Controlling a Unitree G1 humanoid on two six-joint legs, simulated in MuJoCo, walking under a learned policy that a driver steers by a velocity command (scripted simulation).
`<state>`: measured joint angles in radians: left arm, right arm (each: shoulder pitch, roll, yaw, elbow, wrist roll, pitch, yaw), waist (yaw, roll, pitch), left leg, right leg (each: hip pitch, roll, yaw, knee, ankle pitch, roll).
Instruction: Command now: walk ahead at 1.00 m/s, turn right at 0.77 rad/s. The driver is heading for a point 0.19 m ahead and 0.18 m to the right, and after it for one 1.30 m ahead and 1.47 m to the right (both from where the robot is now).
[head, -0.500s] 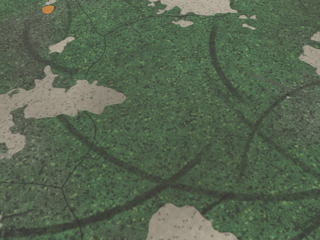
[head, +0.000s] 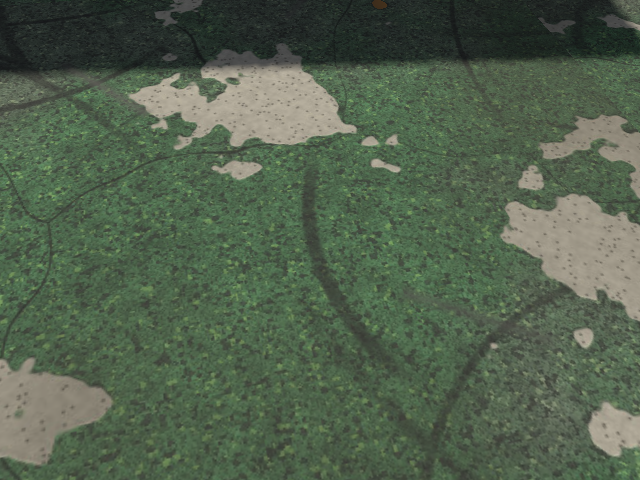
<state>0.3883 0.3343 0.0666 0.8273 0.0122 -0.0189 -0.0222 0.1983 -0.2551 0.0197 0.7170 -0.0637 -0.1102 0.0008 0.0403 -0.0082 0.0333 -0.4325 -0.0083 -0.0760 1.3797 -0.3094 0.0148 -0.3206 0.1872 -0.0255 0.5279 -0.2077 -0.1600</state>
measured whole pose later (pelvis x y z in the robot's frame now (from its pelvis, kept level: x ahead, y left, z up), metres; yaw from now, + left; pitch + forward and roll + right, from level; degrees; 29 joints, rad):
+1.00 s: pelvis +0.86 -0.22 +0.01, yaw -54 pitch +1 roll -1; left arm 0.46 0.33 0.07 0.80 0.01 -0.04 -0.01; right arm 0.04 -0.26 0.02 0.56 -0.04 -0.05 0.02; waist 0.08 -0.01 0.03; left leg -0.71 0.14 -0.11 0.81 -0.12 -0.07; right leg -0.04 0.21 0.16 0.37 -0.32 -0.16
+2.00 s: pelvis +1.31 -1.03 -0.02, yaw -72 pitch +2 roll +0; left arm 0.52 0.30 0.03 0.97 0.03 -0.08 0.00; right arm -0.01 -0.27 0.01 0.68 -0.04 -0.06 0.03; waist 0.07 -0.01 0.04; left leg -0.57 -0.01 0.09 0.56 -0.03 0.12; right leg 0.25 0.06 -0.01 0.38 -0.44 -0.08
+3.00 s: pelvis +1.45 -2.03 +0.00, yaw -90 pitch +0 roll +2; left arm 0.29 0.28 0.02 0.85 0.04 -0.10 0.01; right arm 0.27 -0.32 -0.06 0.81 -0.02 -0.04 0.02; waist -0.02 0.00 0.04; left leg -0.39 -0.15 0.05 0.55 -0.17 0.13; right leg -0.25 0.08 0.04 1.36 -0.29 -0.03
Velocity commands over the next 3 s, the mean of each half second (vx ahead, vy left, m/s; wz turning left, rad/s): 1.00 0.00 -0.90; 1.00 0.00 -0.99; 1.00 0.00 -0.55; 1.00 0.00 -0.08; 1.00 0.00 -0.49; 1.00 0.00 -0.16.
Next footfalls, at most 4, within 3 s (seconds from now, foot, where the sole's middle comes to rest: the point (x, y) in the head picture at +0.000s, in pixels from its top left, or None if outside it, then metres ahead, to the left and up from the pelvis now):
0.28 left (255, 471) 0.50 0.15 -0.76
0.72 right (418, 352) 0.79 -0.19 -0.76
1.12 left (467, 225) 1.20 -0.36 -0.76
1.54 right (638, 248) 1.15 -0.81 -0.76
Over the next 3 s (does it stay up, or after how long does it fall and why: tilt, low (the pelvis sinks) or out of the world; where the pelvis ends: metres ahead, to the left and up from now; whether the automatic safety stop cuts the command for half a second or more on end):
stays up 1.45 -2.03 0.00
